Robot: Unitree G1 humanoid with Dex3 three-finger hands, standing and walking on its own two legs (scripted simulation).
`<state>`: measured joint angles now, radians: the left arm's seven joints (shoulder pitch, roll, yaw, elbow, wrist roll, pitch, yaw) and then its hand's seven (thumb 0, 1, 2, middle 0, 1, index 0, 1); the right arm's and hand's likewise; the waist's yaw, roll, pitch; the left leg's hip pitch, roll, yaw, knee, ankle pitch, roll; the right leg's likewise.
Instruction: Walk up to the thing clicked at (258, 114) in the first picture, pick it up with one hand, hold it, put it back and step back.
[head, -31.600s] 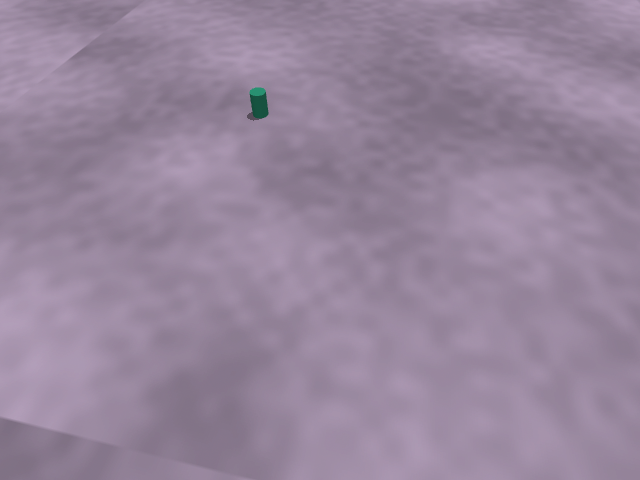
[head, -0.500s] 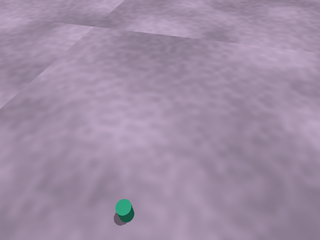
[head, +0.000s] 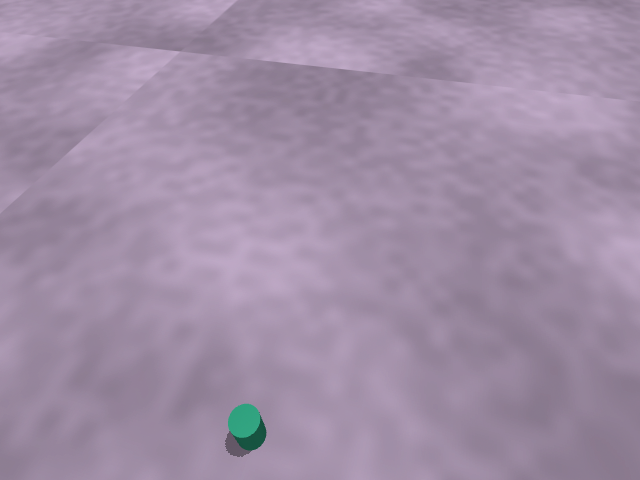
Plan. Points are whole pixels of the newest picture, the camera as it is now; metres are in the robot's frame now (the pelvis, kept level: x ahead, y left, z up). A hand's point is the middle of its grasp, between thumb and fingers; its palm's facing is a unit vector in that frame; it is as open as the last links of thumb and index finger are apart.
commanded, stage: stand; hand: left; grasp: from the side
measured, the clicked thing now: (248, 427) +0.38 +0.24 -0.71
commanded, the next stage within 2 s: step back in 0.54 s
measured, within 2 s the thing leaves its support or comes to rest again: neither
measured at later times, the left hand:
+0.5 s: hand out of the picture +0.07 +0.25 -0.16, palm faces -0.02 -0.94 -0.34, open 7.4 cm
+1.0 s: hand out of the picture +0.08 +0.29 -0.18, palm faces -0.06 -0.93 -0.37, open 7.4 cm
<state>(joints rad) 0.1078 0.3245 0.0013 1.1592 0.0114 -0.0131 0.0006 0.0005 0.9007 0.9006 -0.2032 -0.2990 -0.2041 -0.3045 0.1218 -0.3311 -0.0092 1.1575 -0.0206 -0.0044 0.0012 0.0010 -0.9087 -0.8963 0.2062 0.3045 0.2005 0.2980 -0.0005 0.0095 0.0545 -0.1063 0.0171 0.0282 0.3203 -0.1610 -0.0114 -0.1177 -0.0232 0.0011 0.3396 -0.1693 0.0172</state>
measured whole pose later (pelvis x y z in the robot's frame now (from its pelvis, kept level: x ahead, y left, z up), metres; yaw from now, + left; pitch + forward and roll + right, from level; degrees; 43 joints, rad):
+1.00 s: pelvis -0.07 +0.03 -0.03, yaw +0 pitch +0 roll +0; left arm 0.04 0.40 0.04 0.90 0.03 0.05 0.01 0.00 0.90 0.90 -0.21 -0.30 -0.21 -0.30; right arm 0.15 -0.41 -0.07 0.95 -0.01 0.05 0.03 0.00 -0.91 -0.90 0.21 0.30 0.20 0.30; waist -0.02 -0.04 0.14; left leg -0.29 -0.04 -0.01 0.74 -0.40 0.03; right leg -0.45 -0.05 0.03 0.68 -0.23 0.02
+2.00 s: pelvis -0.28 +0.04 -0.01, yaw -4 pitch -2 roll -2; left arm 0.18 0.41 0.09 0.81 0.02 0.08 0.00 0.00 0.90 0.90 -0.20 -0.30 -0.20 -0.30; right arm 0.16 -0.34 -0.04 0.85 -0.03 0.02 -0.01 0.00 -0.90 -0.90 0.21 0.31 0.21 0.30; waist 0.02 -0.06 0.17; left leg -0.30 0.02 -0.03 0.55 -0.22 0.01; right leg -0.45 0.12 0.19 1.21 -0.47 0.02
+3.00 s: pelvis -0.62 -0.02 -0.02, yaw -4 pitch -3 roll +0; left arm 0.24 0.35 0.06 0.93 0.04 0.03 -0.01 0.00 0.90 0.90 -0.21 -0.30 -0.21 -0.30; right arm 0.15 -0.40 -0.06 0.88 -0.02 0.06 0.00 0.00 -0.91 -0.90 0.21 0.30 0.20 0.30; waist 0.05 0.02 0.10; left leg -0.47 -0.04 -0.12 0.94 -0.44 0.00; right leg -0.24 0.02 0.06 0.66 -0.36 -0.02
